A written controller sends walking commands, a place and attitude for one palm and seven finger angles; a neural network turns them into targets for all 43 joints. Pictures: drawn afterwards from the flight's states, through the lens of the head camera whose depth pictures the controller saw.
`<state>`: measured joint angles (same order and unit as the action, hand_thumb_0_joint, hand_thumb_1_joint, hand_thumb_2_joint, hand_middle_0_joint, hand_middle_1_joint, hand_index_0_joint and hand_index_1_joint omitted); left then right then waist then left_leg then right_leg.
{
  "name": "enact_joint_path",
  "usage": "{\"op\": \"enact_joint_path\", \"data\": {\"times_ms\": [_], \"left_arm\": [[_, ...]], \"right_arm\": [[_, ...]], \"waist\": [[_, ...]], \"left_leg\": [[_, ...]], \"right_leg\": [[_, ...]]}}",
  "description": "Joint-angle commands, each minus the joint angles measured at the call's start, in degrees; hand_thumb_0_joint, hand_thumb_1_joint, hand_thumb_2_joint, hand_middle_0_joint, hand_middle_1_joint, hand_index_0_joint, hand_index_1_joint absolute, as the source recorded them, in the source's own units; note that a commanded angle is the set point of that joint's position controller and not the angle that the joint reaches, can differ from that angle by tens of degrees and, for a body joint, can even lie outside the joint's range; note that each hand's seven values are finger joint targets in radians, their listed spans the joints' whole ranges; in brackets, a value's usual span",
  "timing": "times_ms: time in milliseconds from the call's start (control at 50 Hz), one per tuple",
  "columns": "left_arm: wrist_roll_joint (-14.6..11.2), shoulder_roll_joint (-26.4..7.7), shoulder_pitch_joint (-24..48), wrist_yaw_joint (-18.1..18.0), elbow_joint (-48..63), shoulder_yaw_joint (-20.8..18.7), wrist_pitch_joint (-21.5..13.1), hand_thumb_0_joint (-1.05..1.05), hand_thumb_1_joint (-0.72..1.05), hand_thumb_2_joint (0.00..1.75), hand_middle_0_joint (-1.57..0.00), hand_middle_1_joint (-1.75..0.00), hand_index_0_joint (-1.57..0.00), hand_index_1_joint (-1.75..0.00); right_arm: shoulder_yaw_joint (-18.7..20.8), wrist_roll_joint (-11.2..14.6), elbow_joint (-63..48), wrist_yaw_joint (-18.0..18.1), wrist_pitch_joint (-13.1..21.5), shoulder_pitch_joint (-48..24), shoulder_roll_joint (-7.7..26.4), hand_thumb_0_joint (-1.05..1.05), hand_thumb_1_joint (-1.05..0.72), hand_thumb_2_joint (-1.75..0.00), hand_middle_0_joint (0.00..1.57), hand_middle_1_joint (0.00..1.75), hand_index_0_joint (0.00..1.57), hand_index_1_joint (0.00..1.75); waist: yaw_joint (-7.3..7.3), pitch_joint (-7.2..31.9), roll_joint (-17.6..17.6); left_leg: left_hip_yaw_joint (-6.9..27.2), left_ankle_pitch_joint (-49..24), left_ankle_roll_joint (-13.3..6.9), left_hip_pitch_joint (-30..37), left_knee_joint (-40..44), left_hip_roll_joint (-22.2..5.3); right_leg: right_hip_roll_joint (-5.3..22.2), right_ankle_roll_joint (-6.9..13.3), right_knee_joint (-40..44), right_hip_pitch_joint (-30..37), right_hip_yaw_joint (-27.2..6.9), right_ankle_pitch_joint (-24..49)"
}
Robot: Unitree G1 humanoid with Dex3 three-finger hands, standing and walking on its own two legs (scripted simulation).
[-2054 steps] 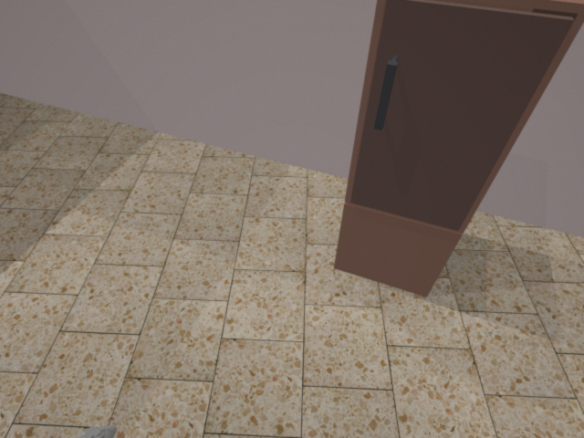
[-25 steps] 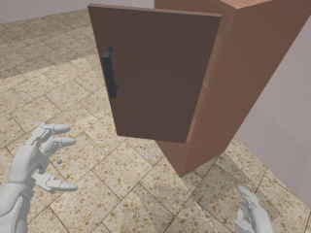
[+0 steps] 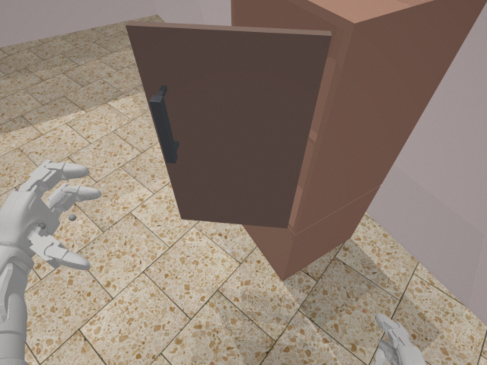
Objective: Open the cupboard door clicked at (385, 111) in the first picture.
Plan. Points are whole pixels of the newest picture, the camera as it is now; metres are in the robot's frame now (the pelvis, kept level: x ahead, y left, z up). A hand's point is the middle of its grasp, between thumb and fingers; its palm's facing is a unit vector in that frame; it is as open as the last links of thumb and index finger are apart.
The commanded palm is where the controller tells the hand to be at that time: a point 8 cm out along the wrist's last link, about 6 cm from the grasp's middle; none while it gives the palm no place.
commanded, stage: raise the hand with hooked fingers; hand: left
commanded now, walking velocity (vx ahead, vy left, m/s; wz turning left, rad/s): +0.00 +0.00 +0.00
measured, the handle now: (167, 126) +0.55 +0.20 +0.08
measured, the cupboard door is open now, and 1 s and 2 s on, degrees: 53 53 53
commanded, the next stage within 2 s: move the hooked fingers beside the handle in 0.36 s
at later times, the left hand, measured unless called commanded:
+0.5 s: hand (75, 225) +0.29 +0.27 +0.10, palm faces +0.01 -1.00 -0.04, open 14.0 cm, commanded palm +0.26 +0.31 +0.10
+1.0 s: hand (100, 186) +0.36 +0.26 +0.10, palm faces -0.02 -1.00 -0.02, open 14.0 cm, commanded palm +0.34 +0.32 +0.09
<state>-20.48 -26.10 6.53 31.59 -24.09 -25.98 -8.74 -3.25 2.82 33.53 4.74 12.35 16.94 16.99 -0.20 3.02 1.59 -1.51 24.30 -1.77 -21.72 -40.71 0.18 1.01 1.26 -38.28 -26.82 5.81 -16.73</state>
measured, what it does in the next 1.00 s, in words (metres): stands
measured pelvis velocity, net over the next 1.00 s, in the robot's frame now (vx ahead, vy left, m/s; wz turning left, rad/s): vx -0.01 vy -0.01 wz -0.02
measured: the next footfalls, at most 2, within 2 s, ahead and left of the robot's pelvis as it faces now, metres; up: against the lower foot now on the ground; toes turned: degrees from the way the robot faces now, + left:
none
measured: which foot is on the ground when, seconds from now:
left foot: down 0.00-1.00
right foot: down 0.00-1.00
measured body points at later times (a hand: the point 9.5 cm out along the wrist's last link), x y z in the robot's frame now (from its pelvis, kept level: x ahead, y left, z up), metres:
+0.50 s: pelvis -0.01 +0.00 +0.00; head +0.01 -0.01 +0.45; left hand +0.28 +0.32 +0.11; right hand +0.15 -0.25 -0.08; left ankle -0.04 +0.10 -0.72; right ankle +0.03 -0.11 -0.72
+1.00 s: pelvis -0.01 -0.01 -0.01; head +0.04 -0.01 +0.44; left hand +0.36 +0.32 +0.10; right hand +0.09 -0.28 -0.10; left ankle -0.04 +0.10 -0.72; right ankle +0.03 -0.11 -0.72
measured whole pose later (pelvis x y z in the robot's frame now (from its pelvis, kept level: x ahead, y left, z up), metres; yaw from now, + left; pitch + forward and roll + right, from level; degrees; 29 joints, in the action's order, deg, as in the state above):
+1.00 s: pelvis -0.01 -0.01 -0.01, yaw -1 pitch +9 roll +0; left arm -16.0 -30.4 24.9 31.9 -45.8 -27.5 -14.0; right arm -2.9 2.5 34.2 4.4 8.3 19.5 18.0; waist 2.7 2.8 0.5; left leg -2.3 23.9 -1.2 -27.6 -42.9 -0.5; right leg 0.4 2.1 -40.5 -33.2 5.0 -16.1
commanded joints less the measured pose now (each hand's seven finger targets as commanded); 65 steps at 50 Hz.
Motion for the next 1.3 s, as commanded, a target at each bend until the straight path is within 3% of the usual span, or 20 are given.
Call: {"op": "enact_joint_path", "data": {"times_ms": [0,40,120,180,320,440,480,560,640,700,780,840,940,1020,1080,1140,1200,1240,1260,1280], "left_arm": [[-1.3,-14.5,10.9,0.0,10.5,-4.8,-2.8,0.0,-0.5,0.3,-0.3,-1.2,-0.3,-1.2],[-0.9,-15.6,11.7,-0.6,12.4,-5.8,-3.7,0.0,-0.5,0.3,-0.3,-1.2,-0.3,-1.2],[-0.9,-15.7,12.4,-1.7,13.6,-6.2,-5.2,0.0,-0.5,0.3,-0.3,-1.2,-0.3,-1.2],[-0.3,-14.6,13.2,-2.0,13.8,-4.8,-5.6,0.0,-0.5,0.3,-0.3,-1.2,-0.3,-1.2],[-0.8,-14.5,13.1,-1.1,11.9,-4.7,-5.1,0.0,-0.5,0.3,-0.3,-1.2,-0.3,-1.2],[-0.4,-14.2,13.8,-0.8,10.6,-4.0,-4.7,0.0,-0.5,0.3,-0.3,-1.2,-0.3,-1.2],[-0.2,-13.1,17.1,-1.0,10.2,-2.4,-4.9,0.0,-0.5,0.3,-0.3,-1.2,-0.3,-1.2],[0.7,-16.4,23.3,-1.5,5.3,-4.0,-5.6,0.0,-0.5,0.3,-0.3,-1.2,-0.3,-1.2],[1.8,-16.0,28.9,-1.0,2.2,-1.7,-6.5,0.0,-0.5,0.3,-0.3,-1.2,-0.3,-1.2],[2.0,-18.0,31.9,-1.0,-2.6,-2.5,-6.6,0.0,-0.5,0.3,-0.3,-1.2,-0.3,-1.2],[2.7,-21.0,31.2,-0.9,-7.2,-5.4,-7.0,0.0,-0.5,0.3,-0.3,-1.2,-0.3,-1.2],[3.0,-22.4,34.6,-0.4,-10.7,-5.4,-7.3,0.0,-0.5,0.3,-0.3,-1.2,-0.3,-1.2],[2.7,-24.0,35.8,0.3,-9.9,-6.8,-9.3,0.0,-0.5,0.3,-0.3,-1.2,-0.3,-1.2],[3.2,-24.2,40.9,0.9,-15.4,-5.4,-9.0,0.0,-0.5,0.3,-0.3,-1.2,-0.3,-1.2],[4.2,-26.5,43.3,0.8,-16.9,-6.4,-10.1,0.0,-0.5,0.3,-0.3,-1.2,-0.3,-1.2],[4.2,-25.1,45.4,1.3,-14.3,-4.7,-11.4,0.0,-0.5,0.3,-0.3,-1.2,-0.3,-1.2],[3.5,-23.4,43.8,1.2,-16.9,-4.3,-10.9,0.0,-0.5,0.3,-0.3,-1.2,-0.3,-1.2],[4.2,-24.9,45.8,0.8,-20.6,-4.9,-9.9,0.0,-0.5,0.3,-0.3,-1.2,-0.3,-1.2],[4.6,-23.4,47.0,0.6,-21.6,-3.3,-9.7,0.0,-0.5,0.3,-0.3,-1.2,-0.3,-1.2],[5.1,-25.3,47.3,0.2,-20.6,-4.7,-10.1,0.0,-0.5,0.3,-0.3,-1.2,-0.3,-1.2]], "right_arm": [[3.6,-0.1,-9.3,0.4,2.9,-3.0,7.8,0.0,-0.9,-0.9,0.2,0.3,0.2,0.3],[3.7,-0.2,-9.6,0.3,2.8,-2.9,7.6,0.0,-0.9,-0.9,0.2,0.3,0.2,0.3],[3.5,-0.3,-9.3,0.6,2.7,-2.9,7.4,0.0,-0.9,-0.9,0.2,0.3,0.2,0.3],[3.6,0.0,-8.8,1.0,2.9,-3.0,7.2,0.0,-0.9,-0.9,0.2,0.3,0.2,0.3],[3.2,0.0,-8.7,1.3,3.0,-3.3,7.2,0.0,-0.9,-0.9,0.2,0.3,0.2,0.3],[3.2,0.1,-8.6,1.4,3.0,-3.5,7.3,0.0,-0.9,-0.9,0.2,0.3,0.2,0.3],[3.1,0.2,-8.3,1.6,2.9,-3.5,7.3,0.0,-0.9,-0.9,0.2,0.3,0.2,0.3],[3.1,0.1,-6.9,2.1,2.4,-2.6,7.7,0.0,-0.9,-0.9,0.2,0.3,0.2,0.3],[2.9,0.1,-6.7,2.2,2.1,-2.3,7.7,0.0,-0.9,-0.9,0.2,0.3,0.2,0.3],[2.9,0.0,-6.2,2.1,1.4,-0.9,8.3,0.0,-0.9,-0.9,0.2,0.3,0.2,0.3],[3.2,-0.1,-6.5,1.5,0.5,0.3,8.7,0.0,-0.9,-0.9,0.2,0.3,0.2,0.3],[3.2,-0.2,-6.5,1.0,-0.6,1.3,9.0,0.0,-0.9,-0.9,0.2,0.3,0.2,0.3],[3.9,-0.3,-6.8,0.5,-1.7,3.3,9.2,0.0,-0.9,-0.9,0.2,0.3,0.2,0.3],[3.9,0.0,-5.9,0.6,-2.9,4.5,9.8,0.0,-0.9,-0.9,0.2,0.3,0.2,0.3],[4.1,-0.2,-5.3,0.6,-3.5,5.7,10.0,0.0,-0.9,-0.9,0.2,0.3,0.2,0.3],[4.2,-0.4,-5.4,0.4,-4.2,6.5,9.5,0.0,-0.9,-0.9,0.2,0.3,0.2,0.3],[4.2,-0.4,-5.4,0.2,-4.9,7.1,9.7,0.0,-0.9,-0.9,0.2,0.3,0.2,0.3],[4.2,-0.3,-4.8,0.2,-5.5,7.3,10.1,0.0,-0.9,-0.9,0.2,0.3,0.2,0.3],[4.1,-0.2,-4.8,0.1,-5.8,7.3,10.0,0.0,-0.9,-0.9,0.2,0.3,0.2,0.3],[4.4,-0.4,-5.0,0.0,-6.0,7.8,10.2,0.0,-0.9,-0.9,0.2,0.3,0.2,0.3]], "waist": [[-1.17,11.5,0.4],[-1.28,14.1,2.2],[-0.92,13.3,2.4],[-0.51,12.3,5.4],[-0.34,11.5,1.9],[-0.32,11.3,2.7],[0.64,10.6,1.8],[1.31,10.6,0.7],[1.57,12.0,4.4],[2.02,12.3,0.5],[0.88,15.2,1.4],[1.51,14.3,0.9],[1.26,19.8,2.8],[2.98,15.5,0.3],[3.1,18.3,1.4],[2.9,22.7,6.1],[3.13,20.6,2.9],[3.72,17.9,1.9],[4.27,16.8,1.6],[3.74,18.8,2.0]], "left_leg": [[3.1,-22.1,0.9,-1.1,6.1,0.2],[3.0,-22.2,0.9,-0.2,6.4,0.3],[2.8,-20.7,0.9,-0.6,6.7,0.2],[2.9,-20.1,1.0,0.5,7.1,0.2],[3.1,-18.8,0.8,0.2,7.4,0.1],[3.1,-18.0,0.9,0.2,7.5,0.3],[3.2,-16.9,0.9,-0.2,7.4,0.3],[3.0,-14.2,0.7,-1.8,6.9,0.4],[3.0,-14.0,0.8,-1.7,6.6,0.5],[3.1,-14.4,0.7,-3.1,5.7,0.4],[2.5,-15.7,0.7,-5.5,5.2,0.5],[2.2,-15.0,0.6,-7.6,4.7,0.5],[1.8,-18.7,0.4,-6.0,3.8,0.4],[1.9,-14.8,0.2,-9.1,3.9,0.2],[2.0,-15.4,0.0,-8.7,3.3,0.3],[2.2,-21.3,0.4,-5.0,2.7,0.2],[2.6,-22.6,0.5,-5.1,2.8,-0.2],[2.5,-18.3,0.4,-8.0,3.1,-0.2],[2.4,-17.4,0.3,-8.4,3.3,-0.1],[2.6,-18.4,0.3,-7.8,3.1,-0.1]], "right_leg": [[-1.1,0.9,2.9,12.0,-3.2,15.5],[-1.1,0.8,2.9,12.7,-3.4,15.1],[-1.2,0.8,3.2,12.8,-3.7,14.1],[-1.1,0.8,3.7,11.5,-3.3,12.9],[-1.3,0.7,4.2,11.9,-3.3,12.5],[-1.1,0.7,4.3,11.2,-3.4,11.8],[-1.1,0.5,4.4,10.0,-3.3,10.7],[-0.9,0.4,4.6,9.6,-4.1,8.2],[-0.7,0.8,3.9,9.1,-4.4,8.1],[-0.9,0.7,3.5,9.3,-4.5,8.9],[-0.6,0.6,2.5,11.0,-5.0,11.1],[-0.7,0.5,2.2,10.5,-5.5,11.3],[-1.1,0.5,0.9,12.0,-5.7,15.8],[-1.2,0.2,1.5,8.8,-5.8,12.0],[-1.2,0.2,1.1,9.1,-6.1,12.3],[-1.5,0.6,-0.2,9.3,-5.5,17.1],[-2.0,0.7,-0.2,7.8,-4.7,17.5],[-1.7,0.3,0.4,6.4,-4.8,14.8],[-1.6,0.3,0.5,5.7,-4.7,14.0],[-1.5,0.3,0.3,6.2,-4.8,14.4]]}}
